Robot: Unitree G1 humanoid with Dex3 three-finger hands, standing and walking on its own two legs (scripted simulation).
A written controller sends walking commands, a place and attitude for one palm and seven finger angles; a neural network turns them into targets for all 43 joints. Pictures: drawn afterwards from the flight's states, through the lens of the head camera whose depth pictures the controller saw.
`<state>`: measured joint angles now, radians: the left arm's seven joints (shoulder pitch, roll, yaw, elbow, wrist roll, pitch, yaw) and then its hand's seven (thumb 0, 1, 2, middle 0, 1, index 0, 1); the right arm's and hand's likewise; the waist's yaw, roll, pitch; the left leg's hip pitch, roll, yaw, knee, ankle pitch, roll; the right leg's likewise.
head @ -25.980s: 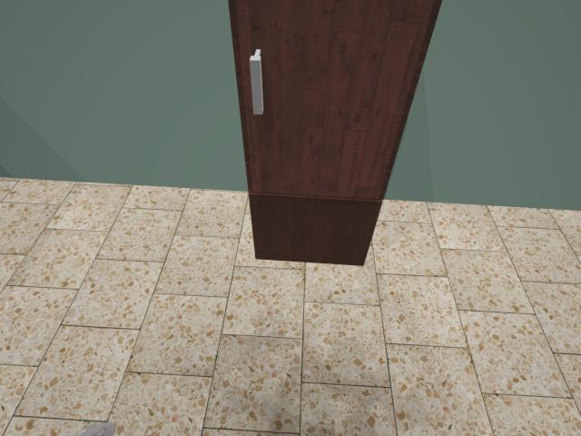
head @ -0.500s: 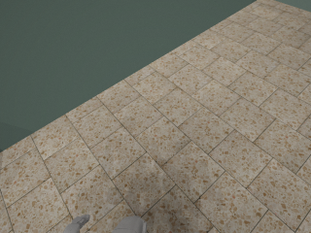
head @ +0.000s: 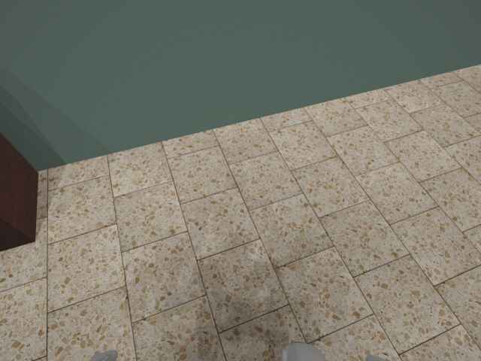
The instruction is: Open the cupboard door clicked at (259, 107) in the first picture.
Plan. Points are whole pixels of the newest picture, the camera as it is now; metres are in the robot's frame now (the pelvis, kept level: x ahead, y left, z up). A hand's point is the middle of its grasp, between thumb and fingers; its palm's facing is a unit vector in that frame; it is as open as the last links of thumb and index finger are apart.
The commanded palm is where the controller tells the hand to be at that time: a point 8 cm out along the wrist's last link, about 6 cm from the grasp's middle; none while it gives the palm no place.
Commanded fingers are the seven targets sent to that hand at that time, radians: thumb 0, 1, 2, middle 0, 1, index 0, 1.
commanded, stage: turn to face it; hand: left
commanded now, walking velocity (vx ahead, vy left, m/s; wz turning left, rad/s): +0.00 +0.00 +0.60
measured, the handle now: out of the picture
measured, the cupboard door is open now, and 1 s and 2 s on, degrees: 40 40 40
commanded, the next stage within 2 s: take the last steps up to it in 1.76 s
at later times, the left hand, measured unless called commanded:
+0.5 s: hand out of the picture +0.01 +0.15 -0.16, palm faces +0.36 -0.90 -0.26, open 7.3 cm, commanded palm none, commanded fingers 0.00 0.90 0.90 -0.20 -0.30 -0.20 -0.30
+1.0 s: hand out of the picture +0.03 +0.16 -0.15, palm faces +0.57 -0.77 -0.29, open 7.4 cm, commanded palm none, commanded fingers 0.00 0.90 0.90 -0.20 -0.30 -0.20 -0.30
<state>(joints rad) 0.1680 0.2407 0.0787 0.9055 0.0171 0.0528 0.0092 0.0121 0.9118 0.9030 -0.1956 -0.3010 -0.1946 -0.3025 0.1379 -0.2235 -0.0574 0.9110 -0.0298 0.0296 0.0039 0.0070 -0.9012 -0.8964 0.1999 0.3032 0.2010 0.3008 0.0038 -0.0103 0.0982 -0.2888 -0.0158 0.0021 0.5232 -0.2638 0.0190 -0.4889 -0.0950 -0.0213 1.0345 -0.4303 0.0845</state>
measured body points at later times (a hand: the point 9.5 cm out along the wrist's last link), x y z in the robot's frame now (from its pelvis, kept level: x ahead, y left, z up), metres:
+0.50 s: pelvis +0.02 -0.05 +0.00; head +0.08 -0.04 +0.45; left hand -0.01 +0.20 -0.14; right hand +0.20 -0.26 -0.15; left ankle -0.03 +0.07 -0.70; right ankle +0.01 -0.14 -0.73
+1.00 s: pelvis +0.05 -0.07 -0.01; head +0.12 -0.07 +0.44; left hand +0.00 +0.20 -0.13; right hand +0.26 -0.24 -0.17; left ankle -0.04 +0.03 -0.69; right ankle +0.11 -0.16 -0.73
